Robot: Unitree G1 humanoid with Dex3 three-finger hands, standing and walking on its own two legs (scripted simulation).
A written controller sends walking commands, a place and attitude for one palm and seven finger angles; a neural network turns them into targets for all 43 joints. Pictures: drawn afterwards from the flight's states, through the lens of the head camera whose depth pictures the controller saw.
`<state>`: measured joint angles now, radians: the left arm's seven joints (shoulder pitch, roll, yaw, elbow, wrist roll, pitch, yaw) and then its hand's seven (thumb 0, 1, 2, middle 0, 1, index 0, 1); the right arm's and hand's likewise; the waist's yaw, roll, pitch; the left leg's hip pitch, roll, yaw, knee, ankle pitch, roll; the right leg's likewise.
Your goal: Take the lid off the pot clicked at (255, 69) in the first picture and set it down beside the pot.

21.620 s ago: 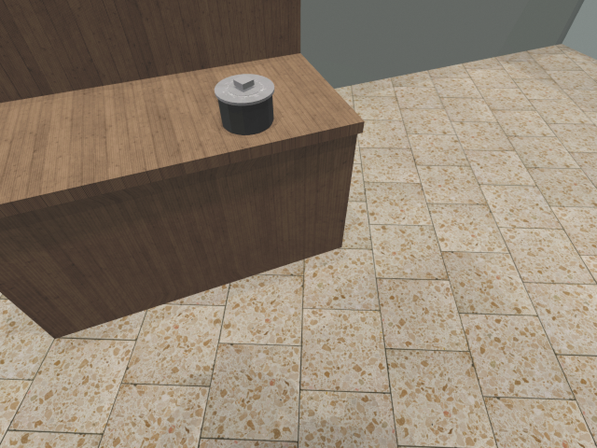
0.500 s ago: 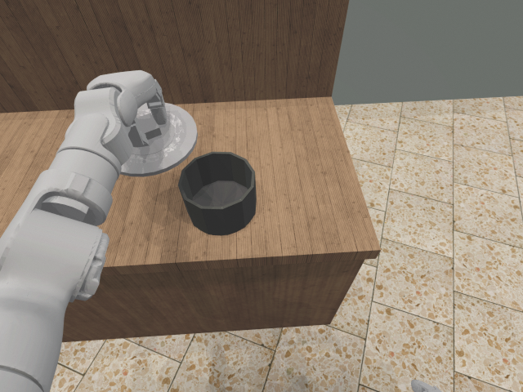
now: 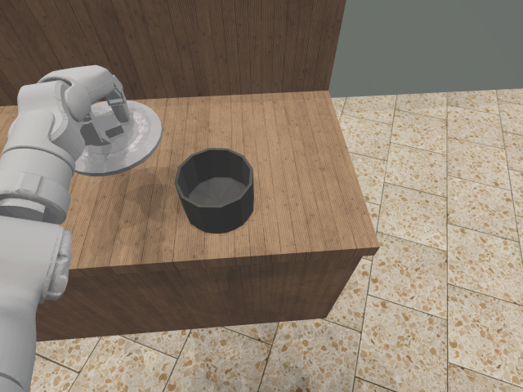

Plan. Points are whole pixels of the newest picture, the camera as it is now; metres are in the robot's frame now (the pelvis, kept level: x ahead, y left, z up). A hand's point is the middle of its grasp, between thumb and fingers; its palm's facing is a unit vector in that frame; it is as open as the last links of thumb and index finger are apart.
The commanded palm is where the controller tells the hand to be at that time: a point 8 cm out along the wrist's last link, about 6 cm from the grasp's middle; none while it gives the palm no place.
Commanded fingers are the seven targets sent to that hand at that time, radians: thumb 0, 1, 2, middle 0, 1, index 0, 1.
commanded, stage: move the lid sideways beside the pot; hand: left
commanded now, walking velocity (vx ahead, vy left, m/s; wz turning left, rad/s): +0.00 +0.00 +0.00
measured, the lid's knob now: (105, 126) +0.51 +0.23 +0.12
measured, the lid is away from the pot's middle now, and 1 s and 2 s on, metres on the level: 0.16 0.22 0.24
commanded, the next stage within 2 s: lower the lid onto the table in 0.70 s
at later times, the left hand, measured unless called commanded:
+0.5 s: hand (53, 132) +0.46 +0.28 +0.15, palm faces -0.37 -0.07 -0.93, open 7.7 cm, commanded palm +0.49 +0.29 +0.23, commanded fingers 0.00 0.65 0.95 -0.83 -1.08 -0.81 -1.06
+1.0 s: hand (50, 134) +0.47 +0.29 +0.15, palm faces -0.38 -0.07 -0.92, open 7.6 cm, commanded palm +0.50 +0.30 +0.22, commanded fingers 0.00 0.65 0.95 -0.83 -1.08 -0.81 -1.06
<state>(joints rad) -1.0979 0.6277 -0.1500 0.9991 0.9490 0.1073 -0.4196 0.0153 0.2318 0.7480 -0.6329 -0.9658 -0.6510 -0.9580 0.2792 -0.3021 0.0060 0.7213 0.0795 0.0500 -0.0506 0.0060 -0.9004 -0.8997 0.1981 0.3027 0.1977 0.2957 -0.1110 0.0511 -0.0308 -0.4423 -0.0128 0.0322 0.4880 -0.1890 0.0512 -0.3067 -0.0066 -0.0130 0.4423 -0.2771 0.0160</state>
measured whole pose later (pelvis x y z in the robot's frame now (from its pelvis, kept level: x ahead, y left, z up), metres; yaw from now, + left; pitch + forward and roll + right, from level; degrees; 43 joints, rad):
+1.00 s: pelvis +0.00 +0.01 +0.00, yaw +0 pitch +9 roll -2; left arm -1.09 0.77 -0.10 1.04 0.97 -0.03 -0.45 0.01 0.24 0.75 -0.63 -0.96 -0.65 -0.96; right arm 0.29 -0.31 0.01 0.72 0.09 0.08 -0.07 0.00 -0.90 -0.90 0.20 0.30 0.20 0.30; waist -0.11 0.04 -0.02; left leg -0.49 -0.01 0.03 0.52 -0.20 0.06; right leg -0.34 0.00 -0.01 0.44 -0.27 0.02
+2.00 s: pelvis +0.00 +0.01 -0.01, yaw -2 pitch +13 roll -3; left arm -0.97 0.82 -0.03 1.09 0.98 -0.14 -0.39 0.01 0.24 0.75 -0.62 -0.96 -0.65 -0.96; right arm 0.31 -0.31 0.01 0.74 0.09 0.11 -0.10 0.00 -0.90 -0.90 0.20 0.30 0.20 0.30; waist -0.13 0.03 -0.04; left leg -0.60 0.02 0.04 0.61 -0.24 0.06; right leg -0.44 0.02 0.00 0.51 -0.30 0.02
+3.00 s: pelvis -0.01 +0.02 -0.03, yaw -3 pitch +18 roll -4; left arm -0.99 0.82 0.00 1.19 1.04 -0.17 -0.29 0.01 0.25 0.75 -0.62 -0.96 -0.65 -0.96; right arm 0.36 -0.29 0.02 0.74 0.07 0.11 -0.10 0.00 -0.90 -0.90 0.20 0.30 0.20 0.30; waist -0.17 0.03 -0.07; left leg -0.79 0.03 0.03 0.76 -0.29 0.07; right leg -0.63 0.03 -0.01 0.65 -0.33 0.03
